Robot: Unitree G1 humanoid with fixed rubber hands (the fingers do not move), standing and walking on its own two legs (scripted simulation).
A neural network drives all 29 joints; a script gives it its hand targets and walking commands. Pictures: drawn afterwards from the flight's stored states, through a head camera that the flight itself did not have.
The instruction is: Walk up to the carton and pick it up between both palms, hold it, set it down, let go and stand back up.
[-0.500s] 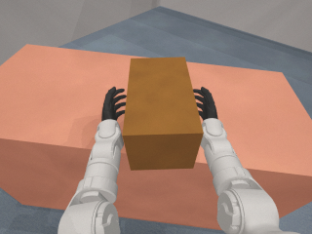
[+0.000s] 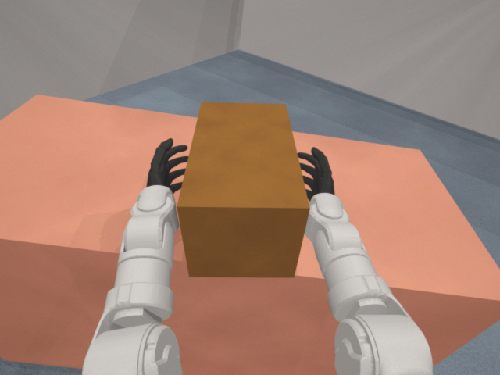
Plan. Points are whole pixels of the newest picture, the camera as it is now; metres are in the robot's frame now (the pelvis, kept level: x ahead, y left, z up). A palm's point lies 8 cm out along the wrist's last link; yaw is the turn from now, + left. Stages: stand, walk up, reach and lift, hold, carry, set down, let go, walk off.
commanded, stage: reach and lift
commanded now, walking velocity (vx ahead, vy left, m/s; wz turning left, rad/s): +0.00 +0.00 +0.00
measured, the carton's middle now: (242, 180) +0.44 +0.02 +0.13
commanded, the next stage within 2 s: hold in 0.66 s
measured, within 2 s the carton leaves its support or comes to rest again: neither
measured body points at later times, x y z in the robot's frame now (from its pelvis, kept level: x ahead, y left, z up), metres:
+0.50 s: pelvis +0.00 +0.00 +0.00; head -0.01 +0.05 +0.45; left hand +0.40 +0.14 +0.16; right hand +0.40 -0.12 +0.16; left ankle +0.06 +0.14 -0.74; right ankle +0.03 -0.10 -0.74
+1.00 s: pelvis +0.00 +0.00 +0.00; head -0.03 +0.05 +0.45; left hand +0.38 +0.14 +0.18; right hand +0.38 -0.12 +0.16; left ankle +0.06 +0.14 -0.74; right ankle +0.03 -0.10 -0.74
